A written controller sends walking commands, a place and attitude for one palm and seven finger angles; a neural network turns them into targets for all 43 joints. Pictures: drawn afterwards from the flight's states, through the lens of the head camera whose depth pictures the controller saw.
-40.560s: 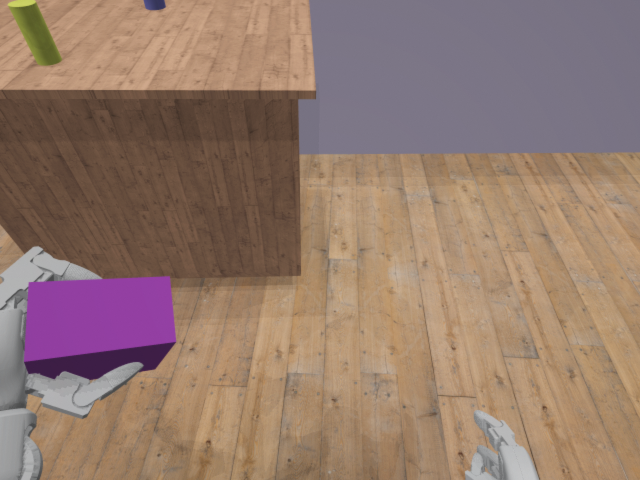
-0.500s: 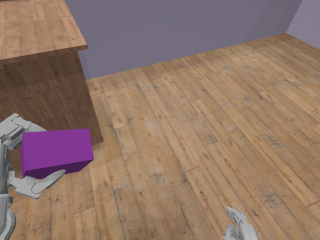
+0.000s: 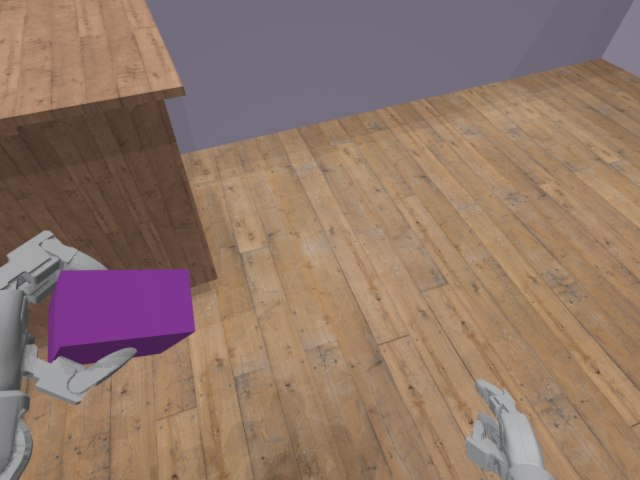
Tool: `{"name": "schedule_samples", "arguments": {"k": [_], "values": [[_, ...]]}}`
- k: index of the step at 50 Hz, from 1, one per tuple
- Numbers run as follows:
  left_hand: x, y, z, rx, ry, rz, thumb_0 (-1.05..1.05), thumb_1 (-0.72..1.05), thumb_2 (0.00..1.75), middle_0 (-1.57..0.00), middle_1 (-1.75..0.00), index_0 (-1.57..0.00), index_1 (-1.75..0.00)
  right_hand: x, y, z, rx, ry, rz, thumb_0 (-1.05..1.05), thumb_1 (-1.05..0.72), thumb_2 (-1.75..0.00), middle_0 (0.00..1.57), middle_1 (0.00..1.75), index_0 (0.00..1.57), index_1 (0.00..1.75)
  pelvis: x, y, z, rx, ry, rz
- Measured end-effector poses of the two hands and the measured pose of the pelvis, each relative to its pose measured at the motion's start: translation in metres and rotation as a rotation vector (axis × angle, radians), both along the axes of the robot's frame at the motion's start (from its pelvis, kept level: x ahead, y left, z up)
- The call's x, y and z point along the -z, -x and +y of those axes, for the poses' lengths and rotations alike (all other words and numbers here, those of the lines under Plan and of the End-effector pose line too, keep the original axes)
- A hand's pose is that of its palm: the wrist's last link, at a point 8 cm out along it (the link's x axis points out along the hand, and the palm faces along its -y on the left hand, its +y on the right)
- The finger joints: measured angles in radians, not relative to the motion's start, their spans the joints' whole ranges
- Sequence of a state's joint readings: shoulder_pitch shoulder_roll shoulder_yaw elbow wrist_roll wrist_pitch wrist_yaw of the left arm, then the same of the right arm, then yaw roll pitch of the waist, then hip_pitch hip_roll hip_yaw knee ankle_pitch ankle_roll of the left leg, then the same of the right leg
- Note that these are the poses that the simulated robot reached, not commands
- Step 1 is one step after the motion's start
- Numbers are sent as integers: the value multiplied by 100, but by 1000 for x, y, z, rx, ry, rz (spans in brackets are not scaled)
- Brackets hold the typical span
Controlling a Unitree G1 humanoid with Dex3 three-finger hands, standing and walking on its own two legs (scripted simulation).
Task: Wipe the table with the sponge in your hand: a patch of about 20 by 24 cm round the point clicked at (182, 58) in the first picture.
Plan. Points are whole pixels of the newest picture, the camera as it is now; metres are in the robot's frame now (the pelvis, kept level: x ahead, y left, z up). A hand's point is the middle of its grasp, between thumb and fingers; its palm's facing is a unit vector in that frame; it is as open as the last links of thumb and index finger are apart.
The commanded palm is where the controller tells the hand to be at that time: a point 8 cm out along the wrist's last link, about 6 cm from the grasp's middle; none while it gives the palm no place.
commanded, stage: come to a stop and stand still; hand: left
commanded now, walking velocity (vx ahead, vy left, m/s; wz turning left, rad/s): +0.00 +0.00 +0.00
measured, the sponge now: (136, 317) +0.24 +0.22 +0.12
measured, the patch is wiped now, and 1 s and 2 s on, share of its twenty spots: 1.00 1.00 1.00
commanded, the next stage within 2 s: step back with the hand held close in 0.56 s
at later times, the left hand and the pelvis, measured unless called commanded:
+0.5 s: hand (29, 350) +0.18 +0.28 +0.15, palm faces +0.43 -0.83 -0.35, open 10.1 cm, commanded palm +0.12 +0.30 +0.17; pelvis -0.04 +0.02 -0.01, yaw -1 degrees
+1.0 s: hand (49, 353) +0.18 +0.26 +0.15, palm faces +0.36 -0.84 -0.40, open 10.2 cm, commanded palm +0.12 +0.30 +0.17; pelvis -0.04 +0.02 -0.01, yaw -1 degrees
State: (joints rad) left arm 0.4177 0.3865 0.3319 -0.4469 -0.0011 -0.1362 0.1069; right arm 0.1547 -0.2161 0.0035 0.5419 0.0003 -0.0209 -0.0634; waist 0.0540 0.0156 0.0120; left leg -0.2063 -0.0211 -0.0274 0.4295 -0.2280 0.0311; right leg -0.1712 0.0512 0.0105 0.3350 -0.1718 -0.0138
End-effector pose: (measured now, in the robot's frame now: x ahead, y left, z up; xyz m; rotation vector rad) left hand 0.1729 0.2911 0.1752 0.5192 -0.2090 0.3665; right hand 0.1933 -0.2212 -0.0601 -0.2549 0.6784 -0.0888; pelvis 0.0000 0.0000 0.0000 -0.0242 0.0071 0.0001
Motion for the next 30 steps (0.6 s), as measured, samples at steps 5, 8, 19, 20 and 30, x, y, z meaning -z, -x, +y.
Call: {"name": "schedule_samples", "arguments": {"k": [5, 8, 19, 20, 30], "values": [[-12, -11, 36, -62, -27, -112, -1, -53, 110, -71, -134, -75, -132, 4, 21, 6, -65, -41, -5, 1, -90, -90, 20, 30, 20, 30, 2, 20, -2, 22, -3, -6], [0, -5, 18, -3, 27, -86, -1, -52, 110, -70, -135, -74, -132, 3, 39, 6, -41, -61, -34, 1, -90, -90, 20, 30, 20, 30, 4, 28, 5, 38, -8, -16], [17, 30, 16, 94, 18, -55, -1, -53, 110, -71, -134, -75, -132, 10, 98, 8, 20, -1, 41, 1, -90, -90, 20, 30, 20, 30, 5, 40, 15, 18, -6, -38], [15, 31, 21, 71, 18, -71, -1, -54, 110, -71, -134, -75, -132, 10, 99, 10, 15, 0, 44, 2, -90, -90, 20, 30, 20, 30, 5, 40, 16, 16, -6, -39], [17, 30, 22, 34, 85, -118, -1, -54, 111, -71, -135, -75, -132, 4, 75, 29, -44, -18, -11, 2, -90, -90, 20, 30, 20, 30, 4, 35, 23, 8, -3, -43]]}}
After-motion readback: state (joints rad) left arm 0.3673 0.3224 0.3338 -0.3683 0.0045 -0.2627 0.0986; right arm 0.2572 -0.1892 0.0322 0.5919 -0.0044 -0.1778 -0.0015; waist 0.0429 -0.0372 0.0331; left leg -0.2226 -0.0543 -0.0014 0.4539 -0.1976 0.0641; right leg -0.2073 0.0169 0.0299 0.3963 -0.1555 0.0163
